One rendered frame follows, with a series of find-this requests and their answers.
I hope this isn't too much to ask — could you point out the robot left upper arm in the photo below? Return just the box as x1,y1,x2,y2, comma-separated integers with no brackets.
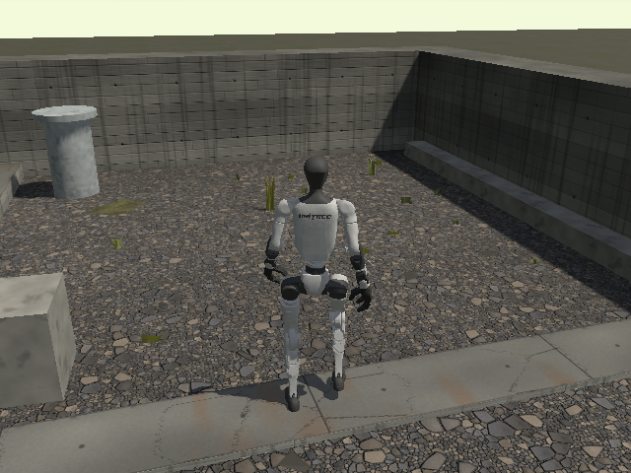
268,198,296,251

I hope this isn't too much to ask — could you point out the right robot forearm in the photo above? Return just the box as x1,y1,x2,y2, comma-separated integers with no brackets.
350,241,370,289

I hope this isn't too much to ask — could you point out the right robot thigh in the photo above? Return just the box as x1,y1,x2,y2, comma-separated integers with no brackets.
328,274,348,328

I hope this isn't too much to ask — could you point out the right robot shin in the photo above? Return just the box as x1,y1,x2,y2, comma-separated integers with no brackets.
332,311,345,378

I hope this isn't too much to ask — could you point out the robot right upper arm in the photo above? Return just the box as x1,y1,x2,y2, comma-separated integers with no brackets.
336,199,360,256

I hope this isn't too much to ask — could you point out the robot right hand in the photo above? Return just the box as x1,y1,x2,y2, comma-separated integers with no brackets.
349,286,373,312

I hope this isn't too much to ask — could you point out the left robot forearm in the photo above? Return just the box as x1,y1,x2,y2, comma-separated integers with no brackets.
264,236,279,269

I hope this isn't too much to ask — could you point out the robot left hand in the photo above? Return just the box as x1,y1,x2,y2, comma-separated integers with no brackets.
263,264,288,284

